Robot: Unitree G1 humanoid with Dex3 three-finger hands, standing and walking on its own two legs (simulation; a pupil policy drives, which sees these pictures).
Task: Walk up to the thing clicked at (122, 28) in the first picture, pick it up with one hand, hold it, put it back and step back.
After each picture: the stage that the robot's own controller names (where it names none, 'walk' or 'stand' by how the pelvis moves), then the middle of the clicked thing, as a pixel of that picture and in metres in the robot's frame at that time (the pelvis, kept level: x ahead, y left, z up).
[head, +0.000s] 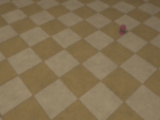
stand; (122, 29) +1.62 -0.55 -0.72
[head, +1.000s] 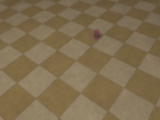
walk; (96, 34) +1.57 -0.11 -0.70
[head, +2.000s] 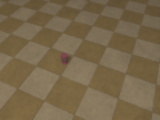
walk; (64, 58) +1.07 +0.19 -0.71
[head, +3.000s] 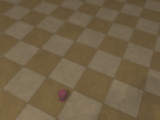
walk; (62, 95) +0.65 +0.18 -0.71
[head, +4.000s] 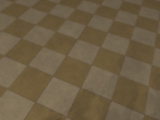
stand; out of the picture +0.39 +0.16 -0.71
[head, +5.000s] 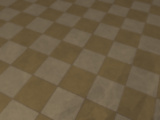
stand; out of the picture +0.33 +0.17 -0.72
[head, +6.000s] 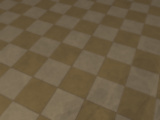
stand; out of the picture +0.34 +0.18 -0.73
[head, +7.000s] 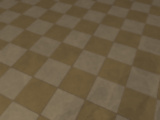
stand; out of the picture +0.33 +0.18 -0.73
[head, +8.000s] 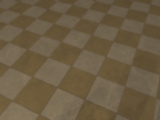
stand; out of the picture +0.33 +0.18 -0.73
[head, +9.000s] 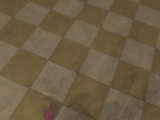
go down; (48, 115) +0.36 +0.18 -0.65
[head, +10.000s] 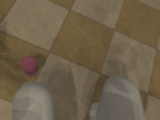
go down; (30, 66) +0.43 +0.19 -0.30
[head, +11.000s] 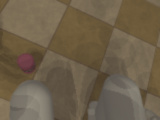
close in; (27, 64) +0.43 +0.19 -0.30
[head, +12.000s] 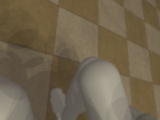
close in; out of the picture +0.42 +0.23 -0.23
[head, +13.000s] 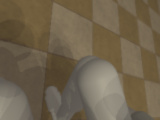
close; out of the picture +0.41 +0.24 -0.23
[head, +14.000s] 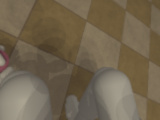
lift; out of the picture +0.36 +0.23 -0.17
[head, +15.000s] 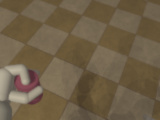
lift; (30, 88) +0.32 +0.17 +0.01
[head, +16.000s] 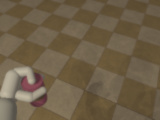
hold; (35, 90) +0.33 +0.16 +0.01
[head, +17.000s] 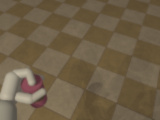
hold; (35, 91) +0.32 +0.17 +0.00
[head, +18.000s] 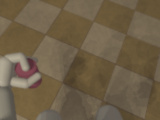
crouch; (29, 74) +0.38 +0.17 -0.07
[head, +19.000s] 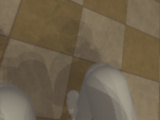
lower; out of the picture +0.45 +0.23 -0.18
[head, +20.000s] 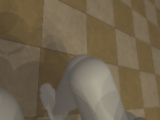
lower; out of the picture +0.44 +0.26 -0.24
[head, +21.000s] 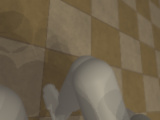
lower; out of the picture +0.44 +0.26 -0.24
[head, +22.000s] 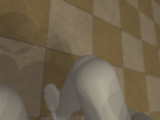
lower; out of the picture +0.44 +0.26 -0.23
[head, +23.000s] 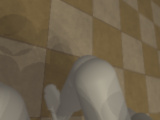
loosen; out of the picture +0.44 +0.25 -0.23
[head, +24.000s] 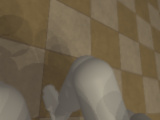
withdraw; out of the picture +0.42 +0.24 -0.24
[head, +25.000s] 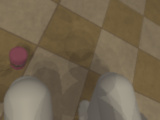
stand; (18, 59) +0.44 +0.20 -0.27
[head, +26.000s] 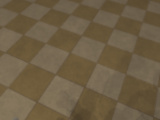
stand; out of the picture +0.36 +0.15 -0.64
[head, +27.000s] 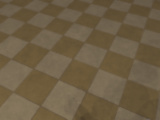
stand; out of the picture +0.39 +0.16 -0.66
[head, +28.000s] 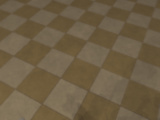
stand; out of the picture +0.38 +0.15 -0.67
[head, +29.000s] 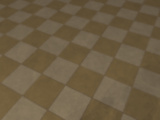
walk; out of the picture +0.39 +0.15 -0.72
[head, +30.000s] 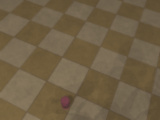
walk; (65, 103) +0.48 +0.11 -0.70
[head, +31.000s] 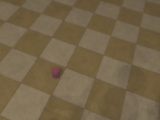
walk; (55, 73) +0.75 +0.17 -0.70
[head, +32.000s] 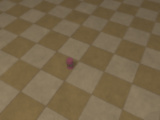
stand; (69, 63) +1.03 +0.15 -0.70
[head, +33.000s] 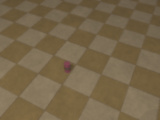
stand; (67, 67) +1.02 +0.15 -0.72
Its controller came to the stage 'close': yes
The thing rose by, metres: 0.72
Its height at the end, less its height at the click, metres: +0.00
